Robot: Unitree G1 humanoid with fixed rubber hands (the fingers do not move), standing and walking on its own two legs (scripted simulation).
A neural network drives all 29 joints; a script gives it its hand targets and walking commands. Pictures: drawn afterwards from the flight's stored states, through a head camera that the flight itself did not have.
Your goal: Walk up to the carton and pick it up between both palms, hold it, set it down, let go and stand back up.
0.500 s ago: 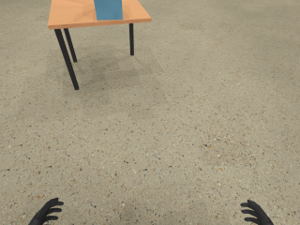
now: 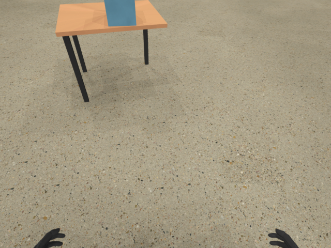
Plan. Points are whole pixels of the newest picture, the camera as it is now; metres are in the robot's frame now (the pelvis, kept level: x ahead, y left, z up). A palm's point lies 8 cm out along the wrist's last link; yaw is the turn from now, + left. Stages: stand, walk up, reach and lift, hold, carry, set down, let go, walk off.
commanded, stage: stand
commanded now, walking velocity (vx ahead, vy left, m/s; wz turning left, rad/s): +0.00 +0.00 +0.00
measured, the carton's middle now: (119, 0) +1.73 +0.39 +0.03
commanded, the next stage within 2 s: walk up in 1.34 s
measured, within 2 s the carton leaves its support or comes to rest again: neither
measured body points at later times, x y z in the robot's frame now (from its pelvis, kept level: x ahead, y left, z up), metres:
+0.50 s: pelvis +0.00 +0.00 +0.00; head -0.01 +0.00 +0.45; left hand +0.11 +0.31 -0.10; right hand +0.13 -0.31 -0.09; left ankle +0.02 +0.12 -0.72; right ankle +0.02 -0.12 -0.72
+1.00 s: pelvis -0.01 -0.01 +0.00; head -0.01 -0.01 +0.45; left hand +0.10 +0.31 -0.10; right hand +0.11 -0.32 -0.09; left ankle +0.02 +0.12 -0.72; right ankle +0.02 -0.12 -0.72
